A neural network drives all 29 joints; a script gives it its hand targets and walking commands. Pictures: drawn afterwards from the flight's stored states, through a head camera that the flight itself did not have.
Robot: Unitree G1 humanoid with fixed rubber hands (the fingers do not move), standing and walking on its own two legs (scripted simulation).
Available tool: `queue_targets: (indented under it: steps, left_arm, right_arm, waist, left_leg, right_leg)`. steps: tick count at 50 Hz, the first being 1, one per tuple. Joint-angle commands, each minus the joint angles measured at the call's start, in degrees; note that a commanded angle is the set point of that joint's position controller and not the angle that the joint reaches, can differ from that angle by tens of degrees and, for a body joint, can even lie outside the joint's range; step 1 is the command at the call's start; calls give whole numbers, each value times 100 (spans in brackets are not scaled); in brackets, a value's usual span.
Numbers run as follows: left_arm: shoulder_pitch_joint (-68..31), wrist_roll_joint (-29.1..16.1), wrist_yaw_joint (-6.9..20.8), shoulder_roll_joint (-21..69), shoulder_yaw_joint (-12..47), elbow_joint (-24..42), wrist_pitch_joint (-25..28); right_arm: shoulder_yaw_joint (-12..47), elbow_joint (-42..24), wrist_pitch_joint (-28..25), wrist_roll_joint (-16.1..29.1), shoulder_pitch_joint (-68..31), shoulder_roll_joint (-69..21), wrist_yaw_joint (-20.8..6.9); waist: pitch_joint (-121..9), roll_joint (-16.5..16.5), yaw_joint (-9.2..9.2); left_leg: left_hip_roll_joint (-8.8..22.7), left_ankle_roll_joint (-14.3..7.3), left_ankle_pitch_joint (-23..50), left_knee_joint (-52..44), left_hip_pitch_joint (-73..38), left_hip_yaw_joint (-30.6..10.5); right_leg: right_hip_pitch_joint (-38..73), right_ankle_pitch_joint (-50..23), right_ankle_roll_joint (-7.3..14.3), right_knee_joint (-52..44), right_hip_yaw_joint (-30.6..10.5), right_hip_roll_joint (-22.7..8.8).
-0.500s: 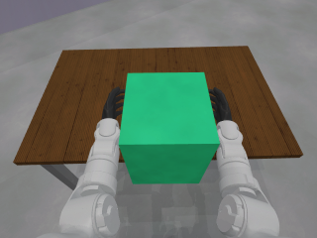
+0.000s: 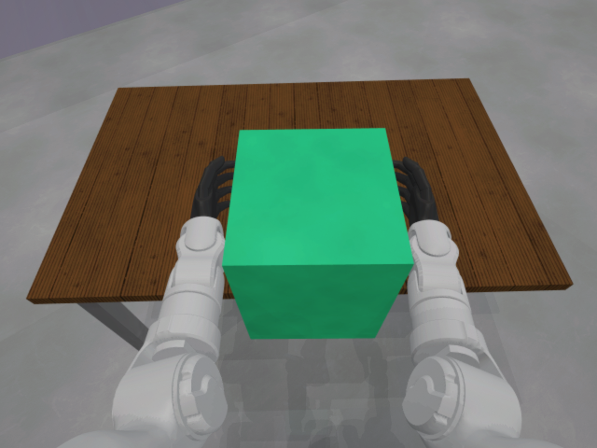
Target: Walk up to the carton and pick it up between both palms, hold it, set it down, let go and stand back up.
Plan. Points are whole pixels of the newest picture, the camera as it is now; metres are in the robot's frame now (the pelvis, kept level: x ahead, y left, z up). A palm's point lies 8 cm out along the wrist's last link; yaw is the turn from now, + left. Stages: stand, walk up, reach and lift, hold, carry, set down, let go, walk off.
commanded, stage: set down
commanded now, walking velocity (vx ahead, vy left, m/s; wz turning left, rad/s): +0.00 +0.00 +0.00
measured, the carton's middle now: (312, 242) +0.40 -0.03 +0.01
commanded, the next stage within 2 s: none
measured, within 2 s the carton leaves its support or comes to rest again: neither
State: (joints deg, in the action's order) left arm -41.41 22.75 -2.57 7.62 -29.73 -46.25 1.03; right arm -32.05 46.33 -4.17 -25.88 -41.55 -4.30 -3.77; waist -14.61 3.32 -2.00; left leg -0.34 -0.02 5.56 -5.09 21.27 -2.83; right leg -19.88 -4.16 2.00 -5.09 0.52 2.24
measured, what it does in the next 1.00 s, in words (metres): stands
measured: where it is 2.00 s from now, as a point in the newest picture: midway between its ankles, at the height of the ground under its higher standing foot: outside the picture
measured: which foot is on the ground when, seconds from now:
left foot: down 0.00-1.00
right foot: down 0.00-1.00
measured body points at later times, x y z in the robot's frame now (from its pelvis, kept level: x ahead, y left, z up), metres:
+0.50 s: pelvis +0.01 +0.00 +0.00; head +0.07 -0.02 +0.45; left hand +0.44 +0.12 +0.06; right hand +0.43 -0.18 +0.05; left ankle +0.00 +0.12 -0.75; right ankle -0.02 -0.09 -0.75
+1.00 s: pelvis +0.01 +0.00 +0.00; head +0.08 -0.01 +0.45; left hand +0.45 +0.14 +0.08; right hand +0.45 -0.22 +0.08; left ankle +0.00 +0.12 -0.75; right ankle -0.02 -0.09 -0.75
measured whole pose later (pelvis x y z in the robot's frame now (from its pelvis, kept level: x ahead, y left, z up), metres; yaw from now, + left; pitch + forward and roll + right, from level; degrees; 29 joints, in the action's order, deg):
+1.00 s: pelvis +0.01 +0.00 +0.00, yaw -3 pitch +16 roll +0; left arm -39.7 -1.3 -11.0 -0.8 -11.1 -38.7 -9.0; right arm 2.9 54.8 -1.7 14.4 -45.2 18.3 2.5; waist -10.0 2.1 0.9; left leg -0.4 -0.2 -3.4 7.6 20.6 0.0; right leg -19.9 3.5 1.4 7.1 -2.1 2.3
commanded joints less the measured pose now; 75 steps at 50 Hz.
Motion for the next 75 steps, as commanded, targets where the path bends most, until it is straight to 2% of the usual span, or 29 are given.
queue_targets:
  steps: [1, 8, 14, 16, 18, 20, 21, 24, 27, 29, 32, 37, 40, 43, 49, 54, 61, 67, 71, 75]
  left_arm:
    - [-2546, 60, 446, 2382, 1462, 227, 269]
    - [-2337, -68, 525, 2258, 1538, 443, 111]
    - [-2215, -133, 520, 2014, 1521, 542, 93]
    - [-2135, -186, 471, 1694, 1461, 522, 101]
    - [-2054, -269, 326, 987, 1293, 470, 132]
    - [-2039, -424, 50, -107, 1042, 428, 201]
    - [-2179, -582, -121, -433, 1048, 387, 229]
    - [-2650, -1285, -571, -717, 1348, 295, 184]
    - [-2620, -1615, -790, -859, 1479, 383, 76]
    - [-2455, -1689, -843, -927, 1536, 419, 13]
    - [-2243, -1851, -838, -957, 1663, 486, -83]
    - [-2025, -2047, -745, -1046, 1718, 741, -114]
    - [-2072, -2142, -756, -1150, 1788, 1067, -157]
    - [-2113, -2276, -812, -1273, 1882, 1459, -395]
    - [-2118, -2484, -872, -1449, 1927, 1989, -1194]
    - [-2341, -2594, -863, -1665, 1849, 2049, -1832]
    - [-3145, -2852, -934, -2146, 1857, 1960, -2525]
    - [-3926, -3291, -1139, -2518, 2141, 1793, -3048]
    - [-4233, -3498, -1227, -2715, 2274, 1717, -3308]
    - [-4409, -3568, -1233, -2879, 2291, 1782, -3530]
  right_arm:
    - [1221, 79, -102, -152, -2278, -2071, -512]
    - [1332, 58, 9, -83, -2241, -1965, -632]
    - [1399, 98, -42, 4, -2216, -1751, -565]
    - [1372, 158, -69, 58, -2172, -1440, -505]
    - [1245, 267, -134, 158, -2101, -723, -362]
    - [1116, 396, -275, 456, -2038, 428, -81]
    - [1231, 422, -335, 741, -2147, 751, 90]
    - [2001, 241, -258, 1934, -2548, 1077, 567]
    - [2390, -145, -150, 2488, -2743, 1524, 827]
    - [2494, -182, -152, 2671, -2790, 1839, 885]
    - [2672, 57, -168, 2949, -2669, 2200, 904]
    - [2974, 355, -264, 3348, -2446, 2430, 851]
    - [3156, 200, -313, 3614, -2576, 2565, 774]
    - [3302, -7, -212, 3895, -2754, 2784, 678]
    - [3384, -260, 291, 4143, -2997, 3097, 595]
    - [3392, -181, 798, 4214, -3312, 3163, 630]
    - [3265, 8, 1500, 4281, -4023, 3265, 660]
    - [3075, 73, 2084, 4218, -4673, 3395, 676]
    - [2991, 75, 2346, 4218, -5003, 3552, 706]
    - [2925, 41, 2541, 4209, -5212, 3699, 722]
  waist:
    - [-2396, -238, -99]
    - [-2419, -292, -103]
    - [-2381, -297, -99]
    - [-2375, -298, -96]
    - [-2393, -327, -99]
    - [-2426, -408, -97]
    - [-2492, -434, -75]
    - [-2763, -452, 118]
    - [-3256, -468, 274]
    - [-3709, -452, 274]
    - [-3944, -471, 160]
    - [-3691, -648, 108]
    - [-3744, -687, 171]
    - [-3800, -681, 207]
    - [-3609, -698, 162]
    - [-3011, -704, 209]
    - [-2269, -668, 349]
    - [-2297, -624, 343]
    - [-2631, -581, 289]
    - [-2963, -570, 197]
  left_leg:
    - [-27, -110, 309, 87, -1111, 254]
    - [-75, -19, 428, 80, -1294, 254]
    - [-106, 51, 644, 81, -1240, 253]
    - [-110, 100, 704, 113, -1283, 276]
    - [-112, 159, 729, 198, -1329, 317]
    - [-121, 185, 705, 344, -1320, 363]
    - [-123, 186, 645, 455, -1237, 365]
    - [-143, 184, 339, 835, -1045, 350]
    - [-140, 217, 564, 1099, -1188, 300]
    - [-123, 323, 1227, 1363, -1505, 260]
    - [-108, 447, 1924, 1731, -1912, 257]
    - [-182, 449, 2038, 1839, -1556, 271]
    - [-231, 397, 2062, 1832, -1369, 245]
    - [-235, 333, 2138, 1898, -1536, 194]
    - [-195, 209, 2103, 2043, -2210, 74]
    - [-163, 139, 1668, 1991, -2452, 30]
    - [-85, 85, 608, 1940, -2508, 65]
    - [17, -57, -239, 2110, -2273, 108]
    - [1, -89, -300, 2262, -2149, 67]
    - [-55, -84, -126, 2340, -2064, 7]
  right_leg:
    - [1718, -826, -261, 318, 145, -71]
    - [1913, -1122, -344, 343, 174, -25]
    - [2196, -1582, -392, 439, 122, -21]
    - [2226, -1685, -399, 487, 99, -12]
    - [2179, -1723, -403, 568, 68, -10]
    - [2111, -1734, -400, 702, 12, -31]
    - [2080, -1753, -376, 822, -63, -54]
    - [2273, -1771, -282, 1305, -293, -102]
    - [2473, -1964, -217, 1578, -352, -114]
    - [2365, -2331, -218, 1654, -350, -62]
    - [2099, -2809, -255, 1753, -335, 11]
    - [2375, -3544, -316, 2035, -359, 54]
    - [2662, -3987, -353, 2210, -377, 39]
    - [2701, -4108, -395, 2291, -377, 29]
    - [2214, -3635, -481, 2195, -340, 43]
    - [1860, -2932, -517, 2018, -327, 61]
    - [1154, -1099, -475, 1737, -288, 75]
    - [435, 443, -396, 1726, -191, 32]
    - [368, 638, -382, 1837, -138, 11]
    - [563, 303, -393, 1956, -112, 9]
